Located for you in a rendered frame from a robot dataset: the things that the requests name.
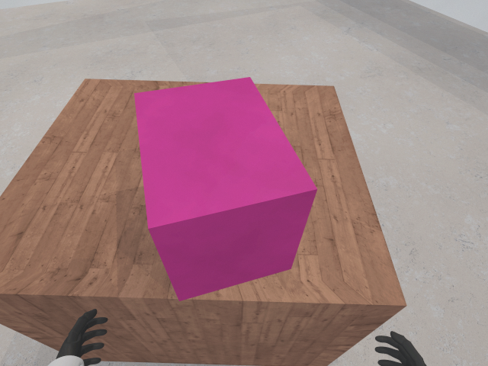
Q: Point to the right robot hand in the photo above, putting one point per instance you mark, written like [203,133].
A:
[407,354]

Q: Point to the pedestal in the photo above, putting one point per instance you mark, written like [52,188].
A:
[74,237]

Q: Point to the left robot hand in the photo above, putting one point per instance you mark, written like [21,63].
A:
[77,336]

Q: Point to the carton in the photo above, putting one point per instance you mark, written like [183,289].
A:
[227,198]

